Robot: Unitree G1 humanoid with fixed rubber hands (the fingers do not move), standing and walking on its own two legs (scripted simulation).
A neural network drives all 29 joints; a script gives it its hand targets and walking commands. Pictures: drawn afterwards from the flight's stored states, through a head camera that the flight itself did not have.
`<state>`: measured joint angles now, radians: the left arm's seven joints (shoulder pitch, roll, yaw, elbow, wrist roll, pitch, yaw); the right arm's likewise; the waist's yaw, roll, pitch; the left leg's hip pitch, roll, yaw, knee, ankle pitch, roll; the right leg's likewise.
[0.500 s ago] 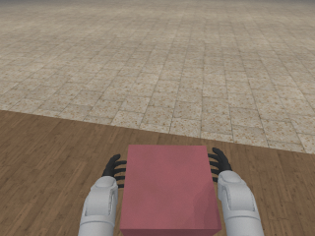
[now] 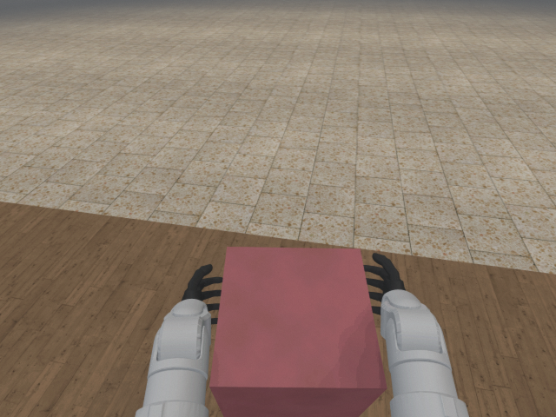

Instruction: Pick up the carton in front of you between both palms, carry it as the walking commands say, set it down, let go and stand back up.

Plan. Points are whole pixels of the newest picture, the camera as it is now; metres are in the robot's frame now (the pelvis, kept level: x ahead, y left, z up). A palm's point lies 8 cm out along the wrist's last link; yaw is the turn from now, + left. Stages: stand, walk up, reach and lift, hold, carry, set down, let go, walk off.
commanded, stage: hold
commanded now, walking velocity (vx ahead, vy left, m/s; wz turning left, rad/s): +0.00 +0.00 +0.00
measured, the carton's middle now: (291, 341) +0.29 +0.00 -0.04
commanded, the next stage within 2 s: carry in 0.58 s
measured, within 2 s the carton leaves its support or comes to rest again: neither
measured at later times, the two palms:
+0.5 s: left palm (195, 311) +0.29 +0.14 +0.04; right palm (392, 301) +0.30 -0.15 +0.05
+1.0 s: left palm (214, 241) +0.39 +0.12 +0.10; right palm (400, 240) +0.38 -0.17 +0.10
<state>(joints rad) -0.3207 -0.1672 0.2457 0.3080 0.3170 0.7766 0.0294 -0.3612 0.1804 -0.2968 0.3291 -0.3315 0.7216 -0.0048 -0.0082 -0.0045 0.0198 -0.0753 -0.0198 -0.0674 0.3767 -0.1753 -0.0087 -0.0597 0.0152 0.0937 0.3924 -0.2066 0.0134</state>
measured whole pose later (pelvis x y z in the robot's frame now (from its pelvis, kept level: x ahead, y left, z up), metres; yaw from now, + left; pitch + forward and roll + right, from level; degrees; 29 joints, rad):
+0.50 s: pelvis +0.01 +0.00 +0.00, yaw +0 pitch -7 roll +0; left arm -0.29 -0.16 0.21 0.28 0.31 0.77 0.02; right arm -0.31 0.17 -0.26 0.28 -0.30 0.72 -0.02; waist 0.01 -0.01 0.03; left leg -0.06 -0.02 -0.07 0.35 -0.17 -0.01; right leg -0.05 0.02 0.09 0.36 -0.20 0.01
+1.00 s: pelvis +0.11 -0.02 +0.00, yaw -1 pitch +5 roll +2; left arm -0.15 -0.13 0.06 -0.32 0.12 1.10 0.12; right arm -0.15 0.13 -0.09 -0.32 -0.11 1.05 -0.13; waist 0.01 -0.02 -0.12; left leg -0.39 0.01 0.18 0.44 -0.24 -0.01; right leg -0.14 -0.04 -0.03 0.36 -0.30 -0.01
